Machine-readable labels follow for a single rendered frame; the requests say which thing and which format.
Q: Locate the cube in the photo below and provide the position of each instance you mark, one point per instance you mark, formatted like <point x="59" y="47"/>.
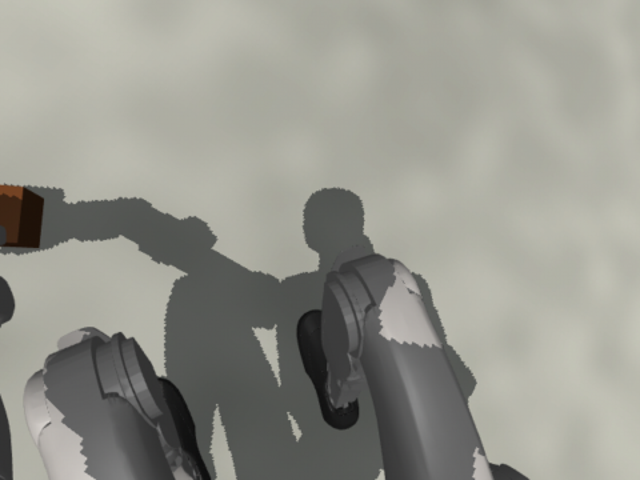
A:
<point x="21" y="213"/>

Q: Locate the right robot foot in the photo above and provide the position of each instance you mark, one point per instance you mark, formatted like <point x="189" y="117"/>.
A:
<point x="315" y="364"/>

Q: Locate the left robot foot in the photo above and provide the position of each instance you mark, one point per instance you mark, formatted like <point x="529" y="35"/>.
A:
<point x="185" y="426"/>

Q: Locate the right robot hand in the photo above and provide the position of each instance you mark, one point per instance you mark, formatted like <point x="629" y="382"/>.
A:
<point x="505" y="472"/>

